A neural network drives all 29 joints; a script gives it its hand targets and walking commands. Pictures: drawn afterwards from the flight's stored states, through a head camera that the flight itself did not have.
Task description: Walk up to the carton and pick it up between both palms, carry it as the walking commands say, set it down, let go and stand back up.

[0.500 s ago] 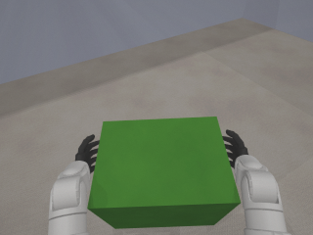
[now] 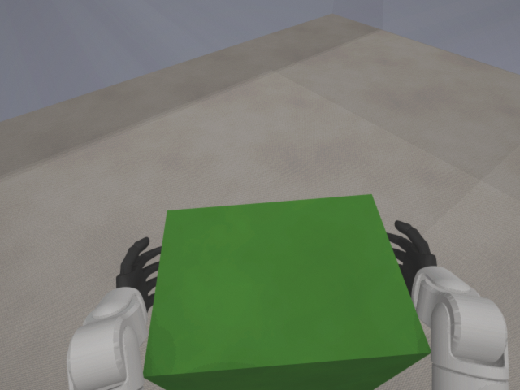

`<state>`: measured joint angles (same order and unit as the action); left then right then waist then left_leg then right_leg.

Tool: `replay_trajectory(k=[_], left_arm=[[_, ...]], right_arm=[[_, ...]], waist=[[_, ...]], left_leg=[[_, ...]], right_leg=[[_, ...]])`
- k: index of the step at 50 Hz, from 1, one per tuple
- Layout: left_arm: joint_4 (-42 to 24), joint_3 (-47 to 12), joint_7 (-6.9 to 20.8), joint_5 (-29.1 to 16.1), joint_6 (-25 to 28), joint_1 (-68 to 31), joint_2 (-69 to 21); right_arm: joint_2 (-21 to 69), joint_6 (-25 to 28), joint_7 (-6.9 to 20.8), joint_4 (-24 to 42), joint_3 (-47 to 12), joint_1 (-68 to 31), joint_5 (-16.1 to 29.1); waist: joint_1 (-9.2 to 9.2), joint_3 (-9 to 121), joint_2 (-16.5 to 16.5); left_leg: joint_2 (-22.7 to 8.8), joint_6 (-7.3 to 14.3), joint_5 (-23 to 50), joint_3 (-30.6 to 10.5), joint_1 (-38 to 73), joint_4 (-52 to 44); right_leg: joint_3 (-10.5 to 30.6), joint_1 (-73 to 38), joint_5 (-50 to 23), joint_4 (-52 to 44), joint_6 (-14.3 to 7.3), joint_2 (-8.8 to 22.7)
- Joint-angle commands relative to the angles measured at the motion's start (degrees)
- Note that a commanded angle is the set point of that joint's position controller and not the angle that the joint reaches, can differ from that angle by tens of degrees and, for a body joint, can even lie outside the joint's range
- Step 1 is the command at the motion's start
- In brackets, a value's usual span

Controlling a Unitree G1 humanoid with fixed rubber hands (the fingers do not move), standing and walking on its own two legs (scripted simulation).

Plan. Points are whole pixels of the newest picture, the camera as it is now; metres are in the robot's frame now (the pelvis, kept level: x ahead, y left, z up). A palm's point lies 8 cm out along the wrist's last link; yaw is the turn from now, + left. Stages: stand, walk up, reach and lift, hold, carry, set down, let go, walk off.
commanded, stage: carry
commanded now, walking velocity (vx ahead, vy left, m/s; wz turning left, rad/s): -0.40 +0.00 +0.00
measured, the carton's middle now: (277, 306) +0.25 +0.00 +0.01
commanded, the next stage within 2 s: none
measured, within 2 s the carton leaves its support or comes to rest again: neither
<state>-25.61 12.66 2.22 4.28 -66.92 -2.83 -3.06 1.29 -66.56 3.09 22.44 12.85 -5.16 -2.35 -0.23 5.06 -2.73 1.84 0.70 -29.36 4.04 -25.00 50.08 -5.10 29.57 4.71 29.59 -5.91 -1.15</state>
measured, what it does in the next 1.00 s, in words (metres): walks backwards: left foot, then right foot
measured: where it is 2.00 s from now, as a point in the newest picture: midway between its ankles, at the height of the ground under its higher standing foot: outside the picture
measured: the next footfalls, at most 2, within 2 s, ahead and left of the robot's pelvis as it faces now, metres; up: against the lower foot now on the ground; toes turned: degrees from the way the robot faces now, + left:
left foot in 0.08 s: -0.04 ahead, +0.11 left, +0.00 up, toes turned +6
right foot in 0.48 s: -0.21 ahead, -0.16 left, +0.00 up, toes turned -7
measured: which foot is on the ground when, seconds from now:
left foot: up 0.00-0.06, down 0.08-0.50, up 0.52-0.88, down 0.90-1.00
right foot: down 0.00-0.10, up 0.12-0.46, down 0.48-0.92, up 0.94-1.00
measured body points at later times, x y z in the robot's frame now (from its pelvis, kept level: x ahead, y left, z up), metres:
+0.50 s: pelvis -0.22 -0.04 +0.00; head -0.23 -0.04 +0.45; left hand +0.06 +0.14 +0.08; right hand +0.03 -0.25 +0.07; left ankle -0.08 +0.10 -0.72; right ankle -0.25 -0.15 -0.73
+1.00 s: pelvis -0.47 -0.03 +0.01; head -0.48 -0.01 +0.46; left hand -0.23 +0.17 +0.07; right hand -0.21 -0.21 +0.08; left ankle -0.48 +0.07 -0.72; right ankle -0.35 -0.15 -0.67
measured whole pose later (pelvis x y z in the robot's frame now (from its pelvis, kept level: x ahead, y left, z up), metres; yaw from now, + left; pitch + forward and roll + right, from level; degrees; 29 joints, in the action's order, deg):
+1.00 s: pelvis -0.47 -0.03 +0.01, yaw +0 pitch +2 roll -1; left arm -23.0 12.9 3.6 3.6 -66.9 -0.2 -1.5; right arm 4.1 -65.4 3.0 20.2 12.0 -1.8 -4.6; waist 0.7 5.0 -1.5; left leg -1.1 1.8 -17.5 3.1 -16.0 31.6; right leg -1.0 39.2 22.2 52.3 2.3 -0.4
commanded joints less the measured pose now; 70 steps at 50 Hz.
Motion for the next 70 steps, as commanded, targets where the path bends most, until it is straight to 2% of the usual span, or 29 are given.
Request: replay_trajectory(k=[1,4,5,6,7,9,13,20,22,24,25,26,28,32,38,43,45,46,47,48,50,52,54,61,64,66,67,68,70], left_arm=[[-5.50,-46.84,9.87,-19.57,-1.38,-23.26,-42.42],[-4.97,-46.94,10.13,-19.76,-1.65,-23.34,-42.34],[-4.42,-46.87,10.24,-19.63,-1.60,-22.79,-42.47],[-6.42,-46.93,10.75,-20.13,-1.63,-25.80,-42.17],[-6.21,-48.04,10.64,-20.81,-0.99,-28.86,-43.19],[-3.79,-47.78,10.80,-21.41,-0.30,-31.51,-44.42],[0.73,-47.01,9.98,-20.87,-0.20,-28.16,-44.09],[1.51,-46.66,9.52,-20.77,-1.00,-26.65,-44.73],[2.33,-45.90,9.97,-20.66,-0.67,-24.76,-45.47],[1.71,-45.05,10.42,-20.13,-0.20,-23.47,-45.46],[3.74,-44.02,10.82,-18.90,0.24,-20.26,-44.28],[0.18,-44.58,10.85,-19.39,1.48,-23.02,-46.23],[-3.96,-45.15,10.79,-18.84,2.09,-24.81,-45.64],[-6.30,-44.74,10.02,-17.50,1.91,-22.77,-41.72],[-4.17,-43.86,10.81,-18.12,-0.32,-19.71,-39.89],[-3.26,-45.23,11.07,-18.95,-0.90,-21.07,-41.66],[-3.04,-45.71,11.09,-19.21,-0.63,-21.78,-42.22],[-3.67,-45.83,11.14,-19.18,-0.44,-22.74,-42.00],[-6.73,-47.11,11.56,-20.61,-0.22,-27.05,-42.40],[-6.83,-48.58,11.42,-22.23,0.59,-32.01,-44.37],[-5.90,-49.28,11.13,-22.89,1.25,-32.21,-45.79],[-3.47,-48.94,10.28,-21.92,1.01,-27.19,-44.86],[-3.19,-48.56,9.54,-21.66,1.08,-26.51,-43.26],[-1.76,-48.37,8.88,-20.65,-0.11,-23.90,-43.10],[-0.29,-47.00,9.41,-20.18,0.41,-20.97,-44.45],[-1.13,-45.98,9.68,-19.65,0.82,-20.24,-44.54],[0.86,-45.14,10.06,-18.50,1.40,-17.45,-43.64],[-3.17,-45.84,10.10,-19.37,2.33,-21.15,-45.61],[-5.66,-45.22,10.09,-18.26,2.61,-22.16,-43.98]], right_arm=[[45.15,-1.52,10.05,6.37,-45.36,-20.72,17.88],[45.63,-1.63,10.22,5.25,-45.06,-19.99,17.66],[45.75,-1.65,10.38,5.12,-45.05,-20.02,17.72],[46.12,-1.03,10.54,3.24,-44.53,-19.01,16.76],[44.89,-0.58,11.06,6.87,-44.83,-23.35,17.56],[43.38,-0.36,11.08,8.21,-44.50,-28.07,17.87],[42.39,-0.93,10.73,4.95,-42.17,-24.03,16.76],[43.28,-1.27,10.40,2.82,-41.15,-21.32,15.17],[43.68,-1.02,10.22,3.63,-42.37,-21.44,15.23],[44.14,-0.62,10.14,5.20,-43.93,-21.94,16.23],[43.27,-0.44,10.43,6.75,-44.76,-23.30,16.04],[45.00,0.27,10.88,8.67,-45.78,-25.89,17.02],[47.83,1.49,11.43,7.22,-48.21,-27.39,19.94],[45.20,1.22,10.15,10.37,-49.75,-28.38,21.35],[43.95,-1.03,9.03,6.35,-47.12,-22.58,18.20],[45.07,-1.31,9.53,3.16,-45.00,-19.71,17.63],[45.97,-0.99,10.08,2.26,-44.74,-19.35,17.48],[45.96,-0.67,10.38,1.58,-44.61,-18.78,16.99],[46.77,0.33,10.60,2.22,-44.53,-19.85,17.02],[44.79,0.94,10.89,5.37,-44.47,-23.97,17.53],[44.11,1.29,10.80,9.34,-44.98,-27.57,18.46],[42.95,0.57,10.40,7.91,-43.27,-22.34,17.07],[41.44,0.60,10.24,7.06,-42.11,-19.36,16.48],[41.19,-0.35,10.21,5.03,-41.43,-17.74,15.17],[42.53,-0.21,10.24,6.12,-43.71,-18.24,15.51],[43.20,0.16,10.29,7.49,-45.18,-18.86,16.29],[41.86,0.38,10.65,9.42,-46.41,-21.18,16.72],[43.94,0.86,10.85,11.06,-47.21,-23.91,17.69],[45.60,1.83,11.38,8.60,-48.13,-24.85,19.69]], waist=[[0.50,17.23,-6.99],[0.09,16.44,-4.42],[0.23,15.79,1.91],[-0.74,12.02,20.00],[-0.35,7.82,17.12],[0.26,6.70,6.37],[0.23,9.76,8.90],[-0.23,15.28,19.21],[-0.19,16.78,18.34],[-0.57,15.42,6.39],[0.63,13.72,-12.10],[1.51,11.10,-16.08],[0.89,8.79,-5.44],[1.01,10.36,-6.33],[1.05,12.32,-10.45],[0.61,14.24,-13.18],[0.18,12.98,-3.38],[-0.25,12.38,8.13],[-0.56,7.89,23.96],[-0.73,5.68,17.54],[0.34,4.50,9.13],[0.08,5.14,9.43],[0.02,8.42,10.50],[-0.33,13.62,18.74],[-0.67,15.72,17.55],[-0.97,14.56,4.55],[0.68,12.05,-14.52],[1.59,9.37,-15.47],[0.95,6.89,-4.95]], left_leg=[[0.30,1.43,1.60,-0.21,6.55,-9.31],[-2.93,2.14,10.01,0.22,17.44,-26.88],[-9.43,3.06,10.48,-6.43,21.06,-30.75],[-26.58,11.37,21.95,-22.97,13.58,-32.87],[-30.83,15.17,39.14,-20.75,7.72,-31.89],[-24.78,12.80,42.47,-13.12,2.44,-29.52],[-18.07,9.42,48.19,-6.52,11.74,-24.30],[-20.68,8.44,42.88,-12.38,17.61,-29.48],[-19.69,6.72,43.81,-10.48,16.57,-28.26],[-14.04,0.93,30.31,-5.14,4.45,-20.10],[-6.90,-3.16,5.15,1.25,-11.41,-11.65],[-3.50,-3.73,-7.63,-0.32,-10.10,5.92],[-1.43,-2.10,-1.39,-6.66,-8.25,23.48],[-0.26,-3.42,7.05,-4.72,-12.01,30.70],[0.39,-2.11,0.45,-1.54,-3.83,6.04],[1.24,1.52,1.84,0.96,10.00,-20.05],[-3.68,1.89,8.86,-2.29,18.86,-33.91],[-15.52,5.03,7.63,-14.91,21.25,-36.61],[-29.69,12.41,26.32,-25.18,8.88,-34.69],[-28.63,14.11,34.99,-20.49,4.29,-34.07],[-21.15,8.76,23.77,-10.21,-1.65,-32.80],[-16.86,6.52,29.35,-5.99,3.68,-29.25],[-16.78,7.51,38.27,-6.54,11.30,-25.68],[-19.93,7.76,36.36,-14.72,16.66,-31.94],[-18.85,5.45,37.89,-13.21,16.03,-32.05],[-12.91,-0.04,25.78,-7.60,4.43,-23.73],[-5.14,-4.29,4.87,0.32,-9.85,-13.71],[-2.54,-4.58,-5.67,-1.90,-9.25,4.16],[-0.58,-3.34,0.28,-7.77,-7.91,21.48]], right_leg=[[18.69,-14.71,-12.95,-11.83,-2.88,17.35],[13.11,-8.82,-4.79,-11.94,4.41,13.34],[9.54,-4.03,3.70,-6.97,6.87,10.47],[1.46,2.63,19.49,8.85,8.72,3.12],[2.42,6.12,28.49,27.00,7.79,2.25],[7.90,5.04,25.34,43.60,6.88,-0.63],[5.24,7.53,20.33,49.74,8.94,-2.16],[0.90,-2.90,27.34,11.83,6.67,-0.68],[-0.87,-10.07,21.04,-3.33,5.62,-0.62],[6.53,-20.70,12.83,-14.28,4.97,6.37],[22.86,-23.99,-3.18,-13.14,-1.68,23.59],[23.79,-13.79,-21.00,-10.40,-7.40,29.53],[12.41,-7.65,-14.94,-9.10,-4.68,21.50],[9.10,-15.40,-8.44,-7.13,-1.80,15.90],[17.72,-18.91,0.09,-13.07,-2.16,17.90],[16.63,-15.08,2.53,-17.60,2.45,17.70],[10.13,-6.81,8.54,-12.70,7.98,12.61],[3.03,2.38,12.57,-4.75,11.07,6.46],[-0.57,6.17,27.26,15.43,10.53,2.82],[6.06,6.77,28.61,33.08,9.11,0.47],[9.14,5.71,21.91,46.53,8.24,-0.96],[7.52,7.87,16.54,51.12,8.99,-2.47],[6.39,8.93,17.87,51.14,9.84,-2.69],[2.26,-2.00,27.07,15.24,7.29,-0.06],[-0.09,-12.49,19.84,-6.14,5.31,-0.76],[7.64,-22.62,14.18,-16.36,4.48,7.33],[24.11,-21.99,3.22,-15.42,-2.81,24.63],[22.77,-12.73,-11.65,-12.54,-7.14,29.48],[11.92,-6.90,-8.19,-10.71,-4.22,21.52]])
